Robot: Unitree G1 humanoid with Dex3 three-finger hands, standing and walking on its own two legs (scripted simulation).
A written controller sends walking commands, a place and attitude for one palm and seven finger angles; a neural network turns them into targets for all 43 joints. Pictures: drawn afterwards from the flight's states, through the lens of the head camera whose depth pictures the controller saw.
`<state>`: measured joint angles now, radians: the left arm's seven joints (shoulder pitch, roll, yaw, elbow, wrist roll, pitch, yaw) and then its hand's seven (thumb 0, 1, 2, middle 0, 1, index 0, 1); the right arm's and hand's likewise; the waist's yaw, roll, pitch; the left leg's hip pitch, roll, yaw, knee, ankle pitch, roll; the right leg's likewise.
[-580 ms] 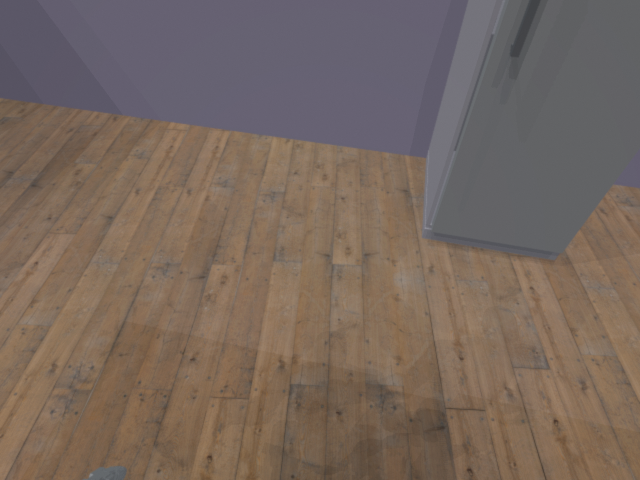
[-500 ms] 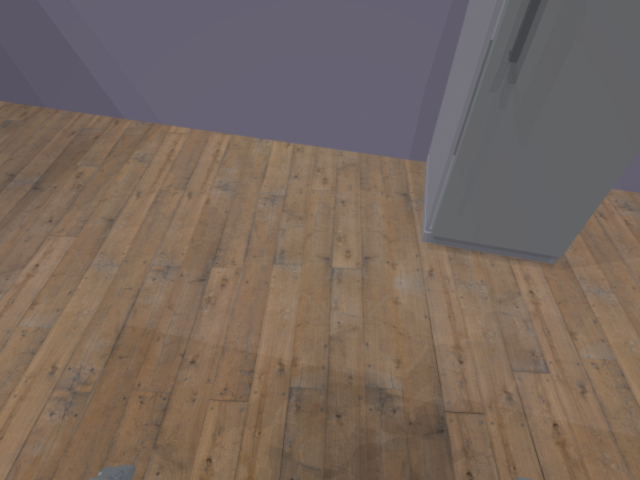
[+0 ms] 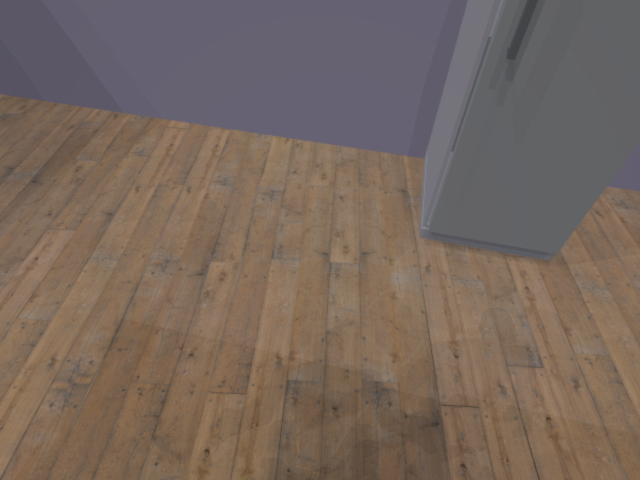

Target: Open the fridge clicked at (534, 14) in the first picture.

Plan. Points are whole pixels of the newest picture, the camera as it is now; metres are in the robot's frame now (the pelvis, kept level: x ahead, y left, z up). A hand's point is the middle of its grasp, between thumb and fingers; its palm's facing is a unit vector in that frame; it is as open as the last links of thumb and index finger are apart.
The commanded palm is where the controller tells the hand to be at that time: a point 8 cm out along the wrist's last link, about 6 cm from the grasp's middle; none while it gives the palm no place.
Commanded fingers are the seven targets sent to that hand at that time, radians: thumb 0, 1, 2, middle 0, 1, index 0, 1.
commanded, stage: stand and wait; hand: left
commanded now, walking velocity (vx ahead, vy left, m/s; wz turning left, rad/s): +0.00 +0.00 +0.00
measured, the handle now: out of the picture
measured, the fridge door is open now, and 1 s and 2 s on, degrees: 0 0 0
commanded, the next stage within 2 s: look at it before walking up in 0.24 s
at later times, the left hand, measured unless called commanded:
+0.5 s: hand out of the picture +0.07 +0.24 -0.15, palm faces -0.02 -0.94 -0.34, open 7.4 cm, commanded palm none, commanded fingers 0.00 0.90 0.90 -0.20 -0.30 -0.20 -0.30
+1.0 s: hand out of the picture +0.08 +0.23 -0.15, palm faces -0.02 -0.94 -0.34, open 7.4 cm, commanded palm none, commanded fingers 0.00 0.90 0.90 -0.20 -0.30 -0.20 -0.30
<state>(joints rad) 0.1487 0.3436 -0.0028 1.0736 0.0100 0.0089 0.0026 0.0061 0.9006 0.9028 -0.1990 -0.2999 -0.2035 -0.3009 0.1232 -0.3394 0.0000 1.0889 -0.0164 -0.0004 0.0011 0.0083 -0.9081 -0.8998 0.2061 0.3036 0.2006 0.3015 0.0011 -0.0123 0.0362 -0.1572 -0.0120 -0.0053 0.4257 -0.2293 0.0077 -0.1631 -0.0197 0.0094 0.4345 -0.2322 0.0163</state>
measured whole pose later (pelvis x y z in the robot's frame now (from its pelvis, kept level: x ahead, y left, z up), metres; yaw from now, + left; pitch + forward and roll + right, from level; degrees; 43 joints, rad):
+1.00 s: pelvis +0.01 -0.02 +0.00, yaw +0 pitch -2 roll +0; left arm 0.12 0.34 0.00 1.09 0.01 0.00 0.00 0.01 0.90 0.90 -0.20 -0.30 -0.20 -0.30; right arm 0.10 -0.34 0.01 1.11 -0.01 0.00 0.00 0.01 -0.91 -0.90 0.21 0.30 0.20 0.30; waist 0.00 0.00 0.04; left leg -0.13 0.01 -0.01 0.37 -0.21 -0.02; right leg -0.14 0.00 0.00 0.40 -0.22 -0.01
